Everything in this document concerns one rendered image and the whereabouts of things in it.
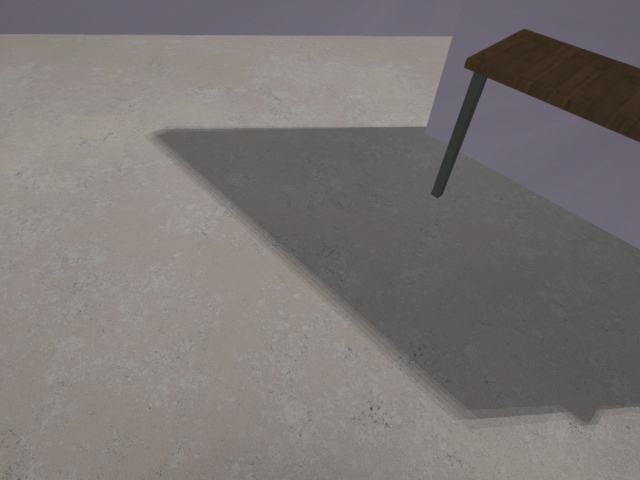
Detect table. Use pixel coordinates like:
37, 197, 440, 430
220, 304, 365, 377
431, 29, 640, 198

